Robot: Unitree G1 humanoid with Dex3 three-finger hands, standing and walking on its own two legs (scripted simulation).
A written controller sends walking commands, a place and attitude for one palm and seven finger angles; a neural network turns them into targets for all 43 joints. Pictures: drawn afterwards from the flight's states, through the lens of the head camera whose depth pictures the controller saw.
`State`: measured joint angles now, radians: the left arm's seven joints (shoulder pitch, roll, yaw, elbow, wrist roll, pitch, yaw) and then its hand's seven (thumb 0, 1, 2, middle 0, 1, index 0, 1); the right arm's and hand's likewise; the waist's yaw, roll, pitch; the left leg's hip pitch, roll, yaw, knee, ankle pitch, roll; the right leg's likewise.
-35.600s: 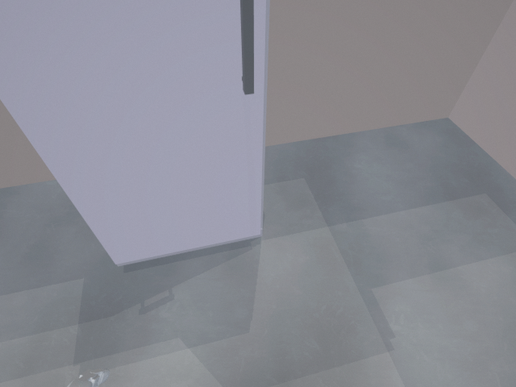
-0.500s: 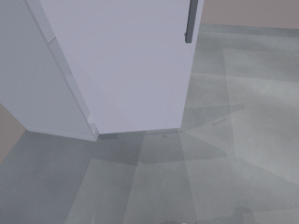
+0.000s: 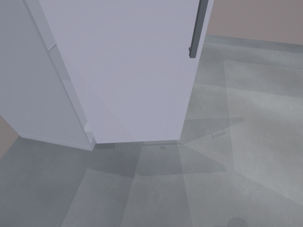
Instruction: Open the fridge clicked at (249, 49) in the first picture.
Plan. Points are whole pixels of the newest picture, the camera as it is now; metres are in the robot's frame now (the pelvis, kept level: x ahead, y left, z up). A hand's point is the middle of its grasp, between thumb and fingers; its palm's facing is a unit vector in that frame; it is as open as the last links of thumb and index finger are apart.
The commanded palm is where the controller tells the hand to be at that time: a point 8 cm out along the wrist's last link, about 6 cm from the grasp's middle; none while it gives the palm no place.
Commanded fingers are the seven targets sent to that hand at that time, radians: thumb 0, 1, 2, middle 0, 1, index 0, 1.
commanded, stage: let the arm hang, fingers relaxed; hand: right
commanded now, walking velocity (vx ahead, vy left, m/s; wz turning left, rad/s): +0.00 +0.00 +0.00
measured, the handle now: (197, 20) +0.77 -0.12 +0.19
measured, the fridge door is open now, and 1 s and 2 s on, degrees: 75 75 75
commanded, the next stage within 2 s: look to check the result in 0.22 s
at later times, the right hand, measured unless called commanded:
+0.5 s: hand out of the picture +0.03 -0.18 -0.18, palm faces -0.02 +0.98 -0.20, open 7.4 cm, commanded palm none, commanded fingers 0.00 -0.90 -0.90 0.20 0.30 0.20 0.30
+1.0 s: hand out of the picture +0.02 -0.17 -0.18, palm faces -0.01 +0.98 -0.19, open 7.4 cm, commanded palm none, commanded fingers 0.00 -0.90 -0.90 0.20 0.30 0.20 0.30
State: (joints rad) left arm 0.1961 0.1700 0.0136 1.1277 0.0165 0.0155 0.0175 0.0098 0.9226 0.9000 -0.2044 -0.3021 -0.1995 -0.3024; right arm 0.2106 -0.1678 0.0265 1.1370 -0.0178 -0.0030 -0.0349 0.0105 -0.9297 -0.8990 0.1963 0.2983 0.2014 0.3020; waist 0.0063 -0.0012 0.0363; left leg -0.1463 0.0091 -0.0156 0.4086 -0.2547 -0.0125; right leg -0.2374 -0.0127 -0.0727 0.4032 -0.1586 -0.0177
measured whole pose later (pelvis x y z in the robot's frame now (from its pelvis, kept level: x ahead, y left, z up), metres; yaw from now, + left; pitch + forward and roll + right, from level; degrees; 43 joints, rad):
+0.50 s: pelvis +0.02 +0.00 +0.00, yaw +0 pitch -1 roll +0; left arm 0.22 0.16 0.01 1.16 0.01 0.01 0.02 0.01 0.91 0.90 -0.20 -0.30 -0.20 -0.30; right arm 0.23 -0.17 0.02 1.15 -0.01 -0.01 -0.03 0.00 -0.91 -0.90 0.19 0.30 0.20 0.30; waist 0.01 0.01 0.05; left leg -0.09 0.01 -0.02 0.37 -0.27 -0.01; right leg -0.19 -0.01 -0.08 0.39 -0.19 -0.02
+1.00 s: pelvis +0.02 +0.00 +0.00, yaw +0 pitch -1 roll +0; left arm 0.23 0.15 0.01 1.16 0.01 0.01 0.03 0.01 0.91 0.90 -0.20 -0.30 -0.20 -0.30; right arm 0.25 -0.16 0.02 1.15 -0.01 -0.01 -0.03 0.00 -0.91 -0.90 0.19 0.30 0.20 0.30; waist 0.01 0.01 0.04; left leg -0.08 0.01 -0.02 0.37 -0.27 -0.01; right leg -0.19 -0.01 -0.08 0.39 -0.19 -0.01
